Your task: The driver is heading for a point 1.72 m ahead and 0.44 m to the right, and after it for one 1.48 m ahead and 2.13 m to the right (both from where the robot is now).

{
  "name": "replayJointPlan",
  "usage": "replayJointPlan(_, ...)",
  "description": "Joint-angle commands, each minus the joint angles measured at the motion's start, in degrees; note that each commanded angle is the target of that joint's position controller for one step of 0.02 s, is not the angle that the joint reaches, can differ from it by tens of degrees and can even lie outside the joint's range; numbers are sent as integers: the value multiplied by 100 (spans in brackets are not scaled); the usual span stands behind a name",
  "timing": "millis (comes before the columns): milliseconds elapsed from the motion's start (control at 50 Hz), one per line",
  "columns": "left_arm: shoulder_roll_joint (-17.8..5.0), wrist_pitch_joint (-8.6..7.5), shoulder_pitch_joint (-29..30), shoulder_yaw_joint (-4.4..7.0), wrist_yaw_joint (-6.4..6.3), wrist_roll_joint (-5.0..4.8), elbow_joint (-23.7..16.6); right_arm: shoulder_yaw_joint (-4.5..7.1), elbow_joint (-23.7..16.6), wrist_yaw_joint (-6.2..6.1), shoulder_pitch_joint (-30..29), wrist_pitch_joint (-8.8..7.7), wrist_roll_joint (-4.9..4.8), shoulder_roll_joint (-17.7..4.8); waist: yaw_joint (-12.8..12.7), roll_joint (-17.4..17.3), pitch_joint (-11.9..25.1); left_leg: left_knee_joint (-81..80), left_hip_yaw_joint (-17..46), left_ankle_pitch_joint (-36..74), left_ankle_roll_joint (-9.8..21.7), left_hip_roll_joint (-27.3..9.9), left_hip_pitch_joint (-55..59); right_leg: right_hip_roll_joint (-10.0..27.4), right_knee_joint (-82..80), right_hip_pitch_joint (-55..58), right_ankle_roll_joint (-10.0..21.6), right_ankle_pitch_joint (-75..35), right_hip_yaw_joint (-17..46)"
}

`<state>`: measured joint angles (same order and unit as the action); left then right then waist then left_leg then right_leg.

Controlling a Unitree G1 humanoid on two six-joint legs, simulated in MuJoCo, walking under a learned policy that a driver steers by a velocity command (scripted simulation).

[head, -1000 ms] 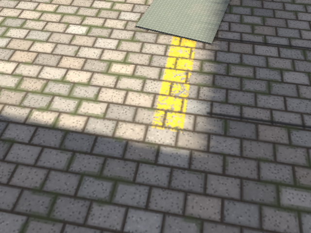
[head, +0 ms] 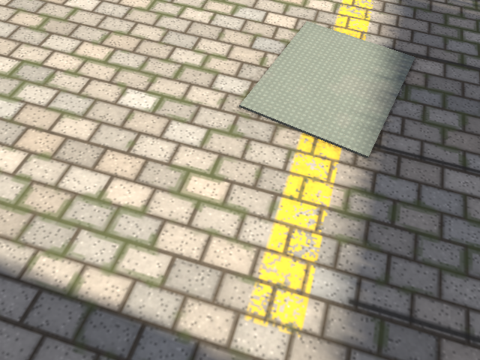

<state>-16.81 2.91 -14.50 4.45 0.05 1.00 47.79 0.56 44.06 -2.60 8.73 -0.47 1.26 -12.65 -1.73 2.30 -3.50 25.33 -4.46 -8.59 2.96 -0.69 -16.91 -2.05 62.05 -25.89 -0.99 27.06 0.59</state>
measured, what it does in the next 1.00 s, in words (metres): steps on the spot, turning right: right foot, then left foot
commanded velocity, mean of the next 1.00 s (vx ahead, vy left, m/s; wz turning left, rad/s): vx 0.01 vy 0.00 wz -0.45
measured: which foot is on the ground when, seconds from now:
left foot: down 0.00-0.24, up 0.26-0.74, down 0.76-1.00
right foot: up 0.00-0.22, down 0.24-0.76, up 0.78-1.00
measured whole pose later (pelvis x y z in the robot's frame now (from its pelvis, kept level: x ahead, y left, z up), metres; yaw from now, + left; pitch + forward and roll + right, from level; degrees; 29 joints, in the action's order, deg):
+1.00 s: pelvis -0.01 +0.00 +0.00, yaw -28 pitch +0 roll -1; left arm -16.7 4.1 -12.4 3.0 0.2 0.5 45.4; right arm 0.4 43.4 -1.3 10.5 0.7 1.0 -13.1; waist 0.2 2.5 -3.1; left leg 24.5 0.8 -11.9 2.8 1.7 -12.0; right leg -4.0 42.3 -15.4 -2.0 25.8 6.2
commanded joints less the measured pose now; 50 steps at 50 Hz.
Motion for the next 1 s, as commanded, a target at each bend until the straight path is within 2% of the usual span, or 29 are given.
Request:
replayJointPlan(20, -285, 119, -416, 88, 56, -10, -270, 208, -269, -34, 119, -61, 24, -746, 5, -977, 683, -840, 875, 1892, 978, -1459, 703, 143, 48, -147, -134, -224, -15)
replayJointPlan(100, -196, 201, 36, 6, 176, -14, -543, 289, -246, 29, 142, -15, 63, -902, 158, -1140, 663, -836, 620, 896, 935, -1538, 577, 264, -1115, 288, -49, -253, -199)
replayJointPlan(160, -285, 181, 177, -1, 212, -47, -708, 381, -214, 103, 216, 36, 87, -1107, 232, -1212, 731, -633, 552, 852, 888, -1692, 545, 197, -1776, 700, 99, -142, -437)
replayJointPlan(200, -271, 128, 53, -7, 222, -58, -743, 439, -208, 126, 166, 82, 41, -1233, 108, -1110, 763, -312, 410, 777, 698, -1706, 439, 134, -2557, 1144, 247, -467, -573)
replayJointPlan(220, -290, 76, -139, -2, 214, -51, -697, 463, -187, 130, 180, 117, 12, -1252, -10, -932, 758, 21, 211, 477, 438, -1615, 165, 56, -3260, 1606, 352, -914, -567)
replayJointPlan(240, -498, 7, -248, 43, 171, -3, -665, 470, -114, 153, 418, 159, 30, -1144, -26, -252, 594, 727, -133, -288, 7, -1351, -318, 305, -4148, 1935, 464, -1200, 109)
replayJointPlan(260, -1110, -55, -199, 138, 97, 46, -822, 367, -253, 197, 708, 222, 99, -631, 195, 1424, 507, 2353, -688, -2471, -504, -581, -1617, 1975, -4676, 2375, 808, -2046, 2344)
replayJointPlan(280, -1637, -46, -461, 312, 59, 65, -845, 345, -597, 93, -115, 323, 86, -754, -276, 1378, 148, 2999, 140, -2821, -547, 21, -2038, 2492, -4760, 1494, 1594, -3086, 2999)
replayJointPlan(300, -1323, -35, -375, 255, 23, 59, -783, 360, -591, 84, -240, 361, 22, -829, -112, 693, 21, 3409, 529, -2297, -529, -155, -1956, 2115, -4716, 1422, 1602, -2912, 2477)
replayJointPlan(320, -1073, -25, 42, 178, -6, -3, -847, 383, -487, 115, -61, 334, -55, -850, 127, 537, -34, 3423, 630, -1725, -482, -173, -1865, 1697, -4704, 1323, 1419, -2619, 1998)
replayJointPlan(340, -946, -12, 400, 147, -8, -2, -937, 410, -355, 137, 136, 283, -49, -914, 285, 499, 62, 3430, 635, -1365, -467, -144, -1785, 1346, -4638, 1428, 1245, -2603, 1708)
replayJointPlan(360, -855, -31, 487, 126, -26, -50, -1000, 444, -261, 163, 301, 267, 39, -984, 289, 566, 220, 3593, 569, -1166, -482, -93, -1742, 1195, -4543, 1590, 1237, -3018, 1547)
replayJointPlan(380, -751, -48, 438, 95, -12, -74, -1012, 455, -219, 191, 392, 262, 65, -986, 283, 472, 438, 3712, 578, -1112, -509, -57, -1653, 1131, -4463, 1742, 1252, -3368, 1487)
replayJointPlan(420, -787, -87, 208, 116, 8, -98, -973, 439, -271, 211, 331, 279, 24, -893, 209, 286, 570, 3663, 620, -1087, -562, -32, -1715, 1146, -4381, 2003, 1300, -3562, 1584)
replayJointPlan(540, -927, -80, -206, 189, -24, -31, -941, 384, -479, 151, -19, 306, -10, -847, -55, 469, 492, 2642, 736, -1340, -588, 66, -1734, 1185, -4284, 2254, 1478, -3062, 2224)
replayJointPlan(620, -1031, -54, -133, 234, 12, 10, -997, 340, -600, 119, -82, 250, -61, -842, -56, 452, 555, 2049, 760, -1506, -477, 242, -1131, 1114, -4112, 1922, 1484, -3267, 2576)
replayJointPlan(700, -930, -34, 168, 195, 34, 13, -1014, 298, -567, 73, 284, 190, -130, -823, 120, 530, 693, 1047, 653, -1393, -289, 364, -69, 973, -3910, 1569, 1220, -3724, 2688)
replayJointPlan(720, -886, -25, 286, 173, 23, -22, -1006, 278, -520, 53, 469, 163, -119, -768, 267, 472, 691, 372, 617, -984, -233, 372, 381, 846, -3797, 1388, 1056, -3566, 2657)
replayJointPlan(740, -795, -28, 349, 133, -4, -75, -1003, 272, -479, 16, 625, 118, -73, -771, 379, 331, 666, -482, 719, -404, -159, 225, 936, 655, -3644, 1055, 796, -2951, 2582)
replayJointPlan(760, -491, -57, 149, 40, -18, -87, -1021, 309, -546, -34, 520, 75, 25, -1098, 219, -490, 677, -1113, 1723, -563, 45, -743, 1296, 234, -3029, 605, 459, -1680, 2109)
replayJointPlan(780, -331, -83, -144, 1, -49, -99, -1067, 378, -734, -3, 74, 83, 23, -1604, -18, -1485, 550, -1342, 3145, 440, 597, -1932, 1277, -832, -2271, -99, 224, 112, 1022)
replayJointPlan(800, -769, -46, -66, 115, -88, 51, -937, 380, -631, 50, 269, 95, 28, -1439, 176, -1204, 589, -1118, 3147, 817, 1149, -2130, 662, -586, -1206, 242, 154, 645, 863)
replayJointPlan(820, -799, -28, -71, 143, -73, 26, -855, 271, -630, 94, 104, 75, -21, -1095, 45, -870, 428, -1099, 2748, 875, 1151, -1811, 444, -516, -817, 350, 133, 383, 968)
replayJointPlan(840, -710, -8, -110, 129, -42, 6, -743, 214, -634, 115, -166, 64, -35, -895, -62, -781, 279, -1056, 2228, 854, 965, -1428, 294, -455, -608, 447, 75, 35, 950)
replayJointPlan(860, -647, 13, -145, 112, -5, 3, -690, 191, -640, 105, -288, 51, -19, -845, -94, -988, 301, -1010, 1883, 988, 800, -1148, 395, -465, -545, 444, 26, -167, 886)
replayJointPlan(880, -587, 30, -190, 87, 28, 3, -637, 182, -602, 84, -261, 39, -22, -833, -71, -1133, 319, -927, 1677, 1322, 759, -1005, 576, -463, -633, 411, -41, -209, 824)
replayJointPlan(920, -451, 46, -58, 13, 39, -23, -577, 175, -471, 85, -16, 35, -30, -829, 78, -1070, 397, -774, 1530, 1644, 767, -934, 934, -402, -1144, 453, -141, -158, 672)
replayJointPlan(960, -309, 67, 116, -74, 19, -47, -539, 180, -346, 105, 147, 42, -35, -859, 201, -1094, 469, -662, 1535, 1580, 776, -941, 1141, -240, -1962, 714, -163, -66, 442)
replayJointPlan(1000, -285, 74, 210, -119, -27, -87, -467, 217, -224, 138, 288, 80, -2, -963, 307, -1256, 490, -561, 1626, 1580, 790, -928, 1198, -182, -2733, 1032, -99, -74, 181)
